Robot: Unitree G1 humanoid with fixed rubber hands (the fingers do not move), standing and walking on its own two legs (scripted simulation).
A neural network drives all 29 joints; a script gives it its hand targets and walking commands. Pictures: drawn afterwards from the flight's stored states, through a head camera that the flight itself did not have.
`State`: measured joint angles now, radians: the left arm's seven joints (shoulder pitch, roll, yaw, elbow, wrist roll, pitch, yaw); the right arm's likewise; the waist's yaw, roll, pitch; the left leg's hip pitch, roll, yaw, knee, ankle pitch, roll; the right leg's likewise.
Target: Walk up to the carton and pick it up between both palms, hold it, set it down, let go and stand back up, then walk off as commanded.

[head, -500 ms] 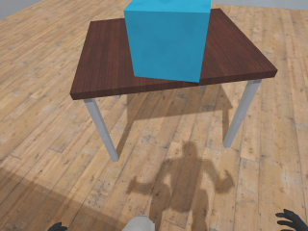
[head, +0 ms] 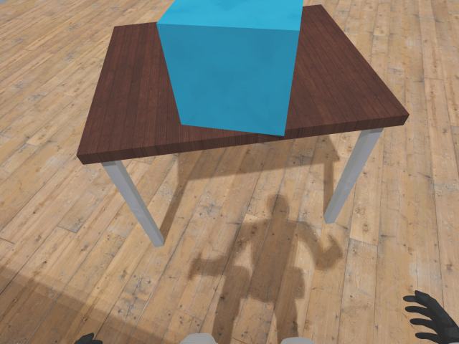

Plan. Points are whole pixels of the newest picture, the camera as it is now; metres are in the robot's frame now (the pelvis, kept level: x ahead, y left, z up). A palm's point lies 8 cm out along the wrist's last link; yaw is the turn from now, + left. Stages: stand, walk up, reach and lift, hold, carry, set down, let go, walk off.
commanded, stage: walk off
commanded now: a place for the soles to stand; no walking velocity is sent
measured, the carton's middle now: (236, 64) +0.73 +0.01 +0.08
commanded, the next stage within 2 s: stand in 1.08 s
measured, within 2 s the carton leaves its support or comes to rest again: neither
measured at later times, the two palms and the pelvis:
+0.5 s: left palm out of the picture +0.09 +0.31 -0.06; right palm out of the picture +0.08 -0.32 -0.08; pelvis -0.02 +0.00 +0.01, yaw +0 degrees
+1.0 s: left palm out of the picture +0.07 +0.31 -0.07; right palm out of the picture +0.07 -0.33 -0.07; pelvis -0.03 +0.00 +0.01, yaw +0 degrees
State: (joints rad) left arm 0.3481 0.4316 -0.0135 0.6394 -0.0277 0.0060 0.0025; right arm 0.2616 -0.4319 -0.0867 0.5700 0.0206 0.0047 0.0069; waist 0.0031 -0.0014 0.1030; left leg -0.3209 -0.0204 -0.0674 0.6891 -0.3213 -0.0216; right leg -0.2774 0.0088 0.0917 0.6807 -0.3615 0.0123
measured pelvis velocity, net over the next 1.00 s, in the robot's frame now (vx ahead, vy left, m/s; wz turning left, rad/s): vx -0.03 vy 0.00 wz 0.00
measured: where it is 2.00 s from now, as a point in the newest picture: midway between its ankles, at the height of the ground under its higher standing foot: outside the picture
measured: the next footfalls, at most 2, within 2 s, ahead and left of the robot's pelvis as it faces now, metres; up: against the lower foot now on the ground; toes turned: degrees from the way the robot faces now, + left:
none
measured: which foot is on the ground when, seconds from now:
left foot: down 0.00-1.00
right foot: down 0.00-1.00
